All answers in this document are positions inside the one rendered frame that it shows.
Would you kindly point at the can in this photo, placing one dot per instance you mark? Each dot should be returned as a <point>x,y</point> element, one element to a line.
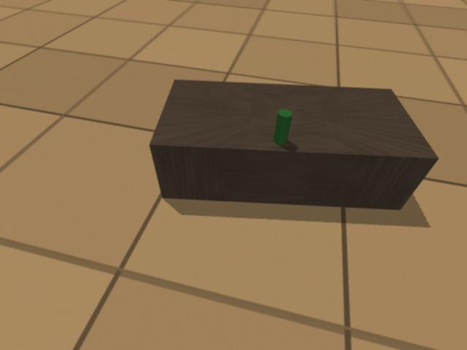
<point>283,126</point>

